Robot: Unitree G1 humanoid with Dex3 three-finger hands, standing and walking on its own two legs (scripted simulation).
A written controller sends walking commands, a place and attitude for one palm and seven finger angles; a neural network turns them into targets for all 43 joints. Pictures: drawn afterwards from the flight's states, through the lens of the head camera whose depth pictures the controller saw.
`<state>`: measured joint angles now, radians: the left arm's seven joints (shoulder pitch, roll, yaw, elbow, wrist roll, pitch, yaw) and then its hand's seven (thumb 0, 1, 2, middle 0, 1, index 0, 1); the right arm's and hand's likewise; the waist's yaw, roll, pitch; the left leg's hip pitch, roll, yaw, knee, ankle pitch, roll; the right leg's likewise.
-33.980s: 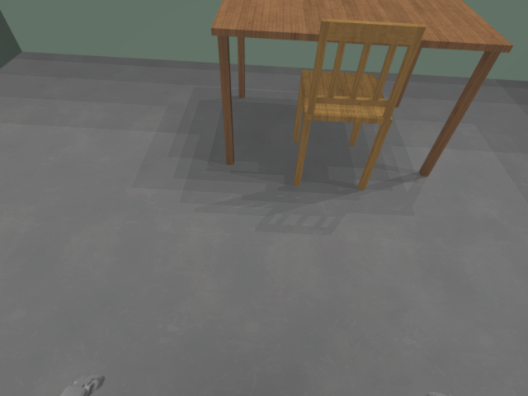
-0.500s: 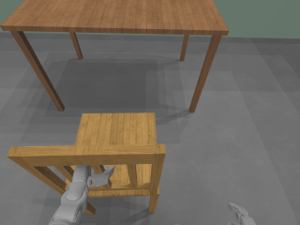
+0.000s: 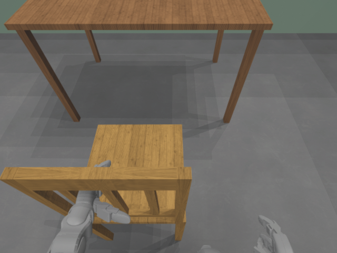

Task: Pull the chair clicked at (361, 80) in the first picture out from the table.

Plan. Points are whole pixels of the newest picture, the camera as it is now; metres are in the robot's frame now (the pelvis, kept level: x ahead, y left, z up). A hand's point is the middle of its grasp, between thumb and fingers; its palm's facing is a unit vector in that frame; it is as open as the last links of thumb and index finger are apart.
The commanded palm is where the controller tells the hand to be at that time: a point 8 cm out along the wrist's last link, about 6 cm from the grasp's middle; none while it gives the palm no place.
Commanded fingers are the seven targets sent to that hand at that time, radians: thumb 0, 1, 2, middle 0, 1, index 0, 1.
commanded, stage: open the thumb and straighten the fingers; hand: left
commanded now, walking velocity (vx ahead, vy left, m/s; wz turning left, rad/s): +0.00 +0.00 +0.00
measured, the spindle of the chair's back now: (116, 200) +0.26 +0.14 -0.08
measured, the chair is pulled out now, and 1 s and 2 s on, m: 0.63 0.63 0.63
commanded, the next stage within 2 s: draw the fingers out of the gap in 0.06 s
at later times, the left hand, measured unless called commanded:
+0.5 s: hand (108, 220) +0.21 +0.15 -0.05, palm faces -0.02 -0.99 -0.14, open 17.5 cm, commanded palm +0.19 +0.20 -0.03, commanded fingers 0.00 -0.55 0.20 0.00 0.00 0.00 0.00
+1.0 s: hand out of the picture +0.14 +0.15 -0.05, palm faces +0.00 -0.99 -0.14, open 17.5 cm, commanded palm +0.12 +0.20 -0.03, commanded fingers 0.00 -0.55 0.20 0.00 0.00 0.00 0.00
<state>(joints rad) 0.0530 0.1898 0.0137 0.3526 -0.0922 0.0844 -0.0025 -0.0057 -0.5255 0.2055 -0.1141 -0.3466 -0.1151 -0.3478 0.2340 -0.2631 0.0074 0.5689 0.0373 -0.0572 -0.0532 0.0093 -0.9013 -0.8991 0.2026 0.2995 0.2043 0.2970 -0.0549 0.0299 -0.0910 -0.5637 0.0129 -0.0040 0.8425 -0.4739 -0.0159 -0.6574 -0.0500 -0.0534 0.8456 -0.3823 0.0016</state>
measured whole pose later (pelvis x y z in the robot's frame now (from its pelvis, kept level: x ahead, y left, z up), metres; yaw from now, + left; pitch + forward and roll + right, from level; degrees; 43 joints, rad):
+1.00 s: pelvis -0.01 +0.01 -0.02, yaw +2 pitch +13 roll -1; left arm 0.61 0.20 -0.09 -0.19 -0.06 0.19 0.04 -0.01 -0.54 0.20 0.00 0.00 0.00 0.00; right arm 0.25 -0.23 0.02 0.44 0.04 -0.08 -0.10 0.01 -0.90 -0.90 0.20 0.30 0.21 0.30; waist -0.04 0.04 -0.16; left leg -0.69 0.01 -0.04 1.02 -0.55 -0.01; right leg -0.75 -0.06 -0.09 0.99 -0.45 0.01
